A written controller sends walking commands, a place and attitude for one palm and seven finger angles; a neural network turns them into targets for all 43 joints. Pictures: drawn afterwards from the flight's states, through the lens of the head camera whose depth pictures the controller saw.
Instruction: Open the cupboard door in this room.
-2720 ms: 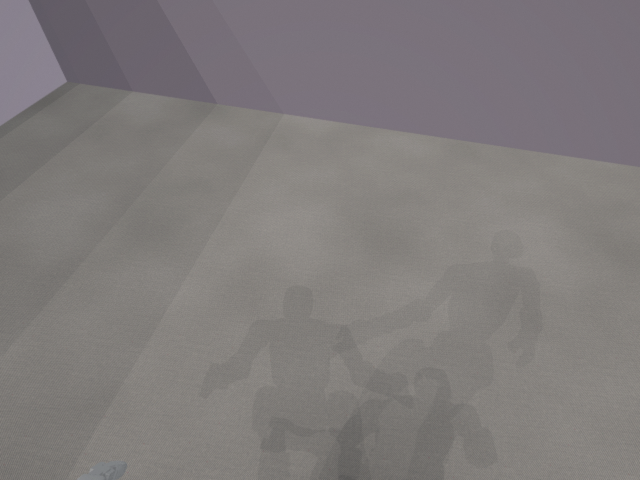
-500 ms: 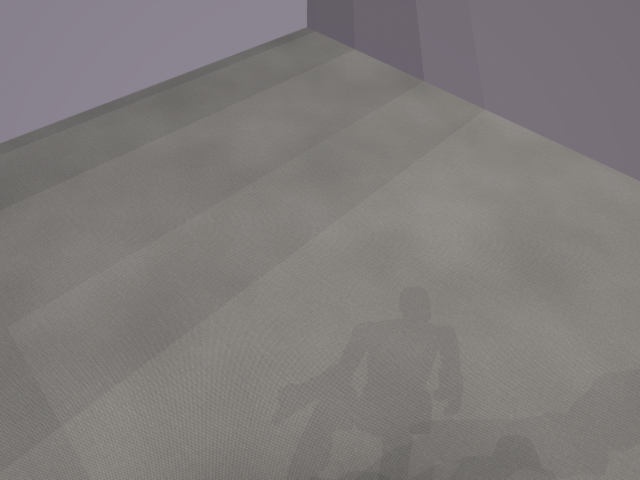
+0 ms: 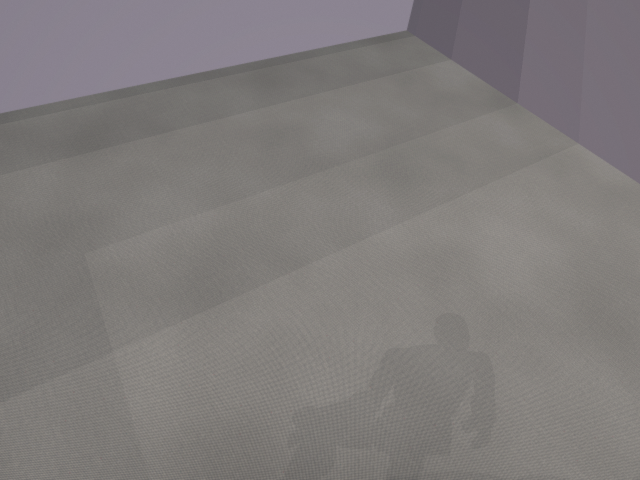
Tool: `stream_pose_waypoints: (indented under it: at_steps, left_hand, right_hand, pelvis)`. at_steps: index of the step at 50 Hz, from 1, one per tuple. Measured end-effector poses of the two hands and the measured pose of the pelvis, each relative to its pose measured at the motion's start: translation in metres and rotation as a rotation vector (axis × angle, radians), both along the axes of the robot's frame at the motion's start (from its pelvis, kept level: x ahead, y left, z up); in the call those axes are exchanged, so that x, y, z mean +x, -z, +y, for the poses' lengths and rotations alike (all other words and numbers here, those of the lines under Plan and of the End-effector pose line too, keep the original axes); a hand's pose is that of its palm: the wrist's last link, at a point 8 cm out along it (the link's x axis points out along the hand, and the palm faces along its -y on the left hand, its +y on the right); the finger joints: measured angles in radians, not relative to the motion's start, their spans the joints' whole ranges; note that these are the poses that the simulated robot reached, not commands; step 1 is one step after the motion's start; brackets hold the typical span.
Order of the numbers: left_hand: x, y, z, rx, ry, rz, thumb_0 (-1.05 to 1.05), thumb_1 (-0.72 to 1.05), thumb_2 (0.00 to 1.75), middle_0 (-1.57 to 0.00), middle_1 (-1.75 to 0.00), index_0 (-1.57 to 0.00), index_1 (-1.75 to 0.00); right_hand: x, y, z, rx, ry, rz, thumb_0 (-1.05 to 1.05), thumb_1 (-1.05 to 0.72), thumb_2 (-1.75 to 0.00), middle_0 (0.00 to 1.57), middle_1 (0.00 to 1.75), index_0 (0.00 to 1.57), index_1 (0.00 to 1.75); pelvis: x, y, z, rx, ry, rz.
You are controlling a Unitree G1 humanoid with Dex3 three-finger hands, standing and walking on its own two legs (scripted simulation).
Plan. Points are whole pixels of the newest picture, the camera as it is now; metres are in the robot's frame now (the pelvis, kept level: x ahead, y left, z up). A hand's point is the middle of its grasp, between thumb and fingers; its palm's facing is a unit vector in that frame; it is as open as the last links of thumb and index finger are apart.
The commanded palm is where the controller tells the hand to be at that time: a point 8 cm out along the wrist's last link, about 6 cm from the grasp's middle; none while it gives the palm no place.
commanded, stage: turn or walk to find it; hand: left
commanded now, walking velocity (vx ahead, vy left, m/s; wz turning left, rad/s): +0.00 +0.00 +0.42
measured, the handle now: out of the picture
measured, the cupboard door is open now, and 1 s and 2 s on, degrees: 0 0 0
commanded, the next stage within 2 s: none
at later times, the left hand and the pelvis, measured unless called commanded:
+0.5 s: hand out of the picture +0.03 +0.18 -0.13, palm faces +0.21 -0.94 -0.27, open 7.4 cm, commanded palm none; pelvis -0.03 -0.03 +0.01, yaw +11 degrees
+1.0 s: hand out of the picture -0.12 +0.22 -0.16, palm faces +0.45 -0.86 -0.24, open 7.4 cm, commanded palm none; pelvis -0.06 +0.01 +0.01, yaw +23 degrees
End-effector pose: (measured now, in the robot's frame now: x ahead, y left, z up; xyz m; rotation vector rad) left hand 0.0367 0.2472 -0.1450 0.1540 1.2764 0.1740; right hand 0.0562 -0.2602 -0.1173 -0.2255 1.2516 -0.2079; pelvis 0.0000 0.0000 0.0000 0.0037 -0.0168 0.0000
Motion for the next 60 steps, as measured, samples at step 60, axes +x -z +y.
stream_pose_waypoints:
  at_steps: [60]
  left_hand:
    - [-0.156,-0.036,0.011,0.074,-0.464,-0.075,0.01,0.91,0.9,-0.2,-0.3,-0.19,-0.3]
  right_hand:
    - [0.046,-0.001,0.077,0.085,-0.494,-0.034,0.0,-0.9,-0.9,0.2,0.3,0.2,0.3]
  pelvis:
    - [-0.069,-0.016,-0.005,-0.01,-0.489,0.01]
